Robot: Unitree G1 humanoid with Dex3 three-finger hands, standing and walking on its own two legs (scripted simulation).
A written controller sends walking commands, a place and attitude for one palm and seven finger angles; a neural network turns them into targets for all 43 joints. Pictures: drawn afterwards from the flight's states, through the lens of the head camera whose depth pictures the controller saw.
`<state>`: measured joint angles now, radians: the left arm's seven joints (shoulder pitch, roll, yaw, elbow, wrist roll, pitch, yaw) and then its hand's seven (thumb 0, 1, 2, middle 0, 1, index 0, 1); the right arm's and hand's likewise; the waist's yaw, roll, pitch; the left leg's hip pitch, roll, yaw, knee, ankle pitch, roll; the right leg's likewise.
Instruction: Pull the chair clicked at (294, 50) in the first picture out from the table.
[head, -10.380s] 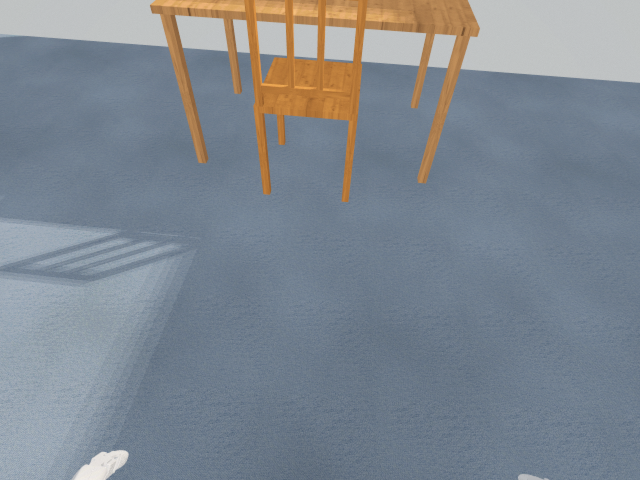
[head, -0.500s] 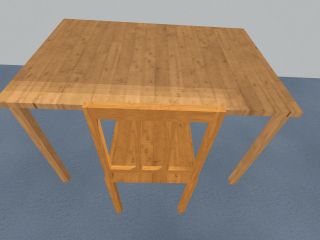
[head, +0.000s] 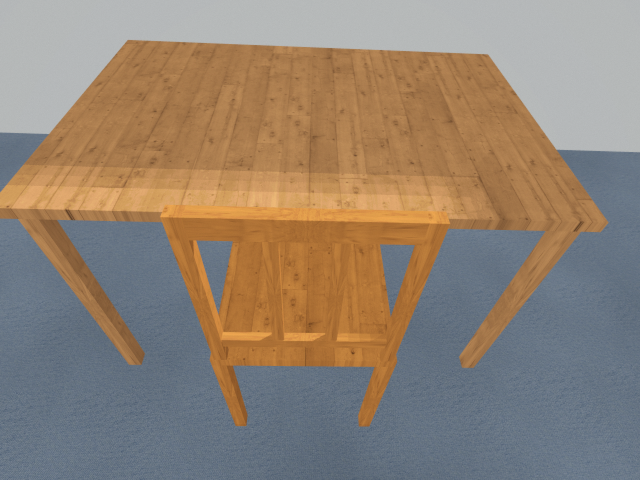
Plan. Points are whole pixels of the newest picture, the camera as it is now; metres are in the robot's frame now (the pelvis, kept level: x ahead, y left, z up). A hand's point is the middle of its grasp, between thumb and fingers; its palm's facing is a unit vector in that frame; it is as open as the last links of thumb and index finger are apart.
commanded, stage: shuffle to correct the standing spot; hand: left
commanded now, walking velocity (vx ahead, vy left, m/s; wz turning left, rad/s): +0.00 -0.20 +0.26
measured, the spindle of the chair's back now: (275, 294) +0.42 +0.11 -0.09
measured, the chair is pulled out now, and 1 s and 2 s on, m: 0.00 0.00 0.00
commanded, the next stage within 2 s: come to a stop and stand still in 0.50 s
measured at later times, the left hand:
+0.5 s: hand out of the picture -0.04 +0.11 -0.18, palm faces +0.06 -0.98 -0.20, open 7.4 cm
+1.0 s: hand out of the picture +0.02 +0.05 -0.18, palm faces +0.17 -0.95 -0.26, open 7.3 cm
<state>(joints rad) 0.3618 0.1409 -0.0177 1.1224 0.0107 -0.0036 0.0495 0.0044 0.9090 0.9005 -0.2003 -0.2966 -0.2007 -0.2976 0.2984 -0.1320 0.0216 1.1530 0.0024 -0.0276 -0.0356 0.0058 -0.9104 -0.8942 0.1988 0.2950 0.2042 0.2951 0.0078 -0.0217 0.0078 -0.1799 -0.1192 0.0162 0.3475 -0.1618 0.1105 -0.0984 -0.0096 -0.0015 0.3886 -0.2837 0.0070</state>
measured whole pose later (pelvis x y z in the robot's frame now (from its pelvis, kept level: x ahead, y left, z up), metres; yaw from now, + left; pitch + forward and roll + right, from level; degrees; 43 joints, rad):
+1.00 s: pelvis -0.01 -0.15 -0.02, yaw +5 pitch -1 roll -1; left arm 0.26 0.17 0.04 0.91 0.02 0.04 0.05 0.01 0.92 0.90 -0.20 -0.30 -0.20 -0.30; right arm 0.28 -0.18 -0.02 1.04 -0.04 0.07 -0.04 0.01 -0.91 -0.89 0.20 0.30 0.20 0.30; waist 0.02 0.05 0.06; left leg -0.37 0.02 0.02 0.68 -0.30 0.03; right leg -0.40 -0.04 0.06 0.98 -0.44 0.01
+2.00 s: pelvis +0.02 -0.16 +0.00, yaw +2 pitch +0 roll +1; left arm 0.26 0.18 -0.02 1.01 0.01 -0.01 0.03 0.01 0.91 0.90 -0.20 -0.30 -0.20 -0.30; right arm 0.29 -0.19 0.02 1.03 -0.02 -0.01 -0.01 0.01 -0.91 -0.89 0.20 0.29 0.20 0.30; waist -0.01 0.01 0.03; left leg -0.20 -0.01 0.08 0.46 -0.26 0.02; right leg -0.24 0.01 -0.02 0.50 -0.26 -0.03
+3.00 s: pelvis +0.03 -0.14 +0.00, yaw +2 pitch -1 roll +0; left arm 0.31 0.16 -0.03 1.10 0.01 -0.02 0.04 0.01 0.91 0.90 -0.20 -0.30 -0.20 -0.30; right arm 0.28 -0.14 0.02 1.15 -0.01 -0.03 -0.03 0.01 -0.91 -0.89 0.20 0.29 0.20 0.30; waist 0.00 -0.02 0.02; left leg -0.14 -0.02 0.09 0.41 -0.25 0.04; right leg -0.17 0.00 -0.01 0.42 -0.23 0.00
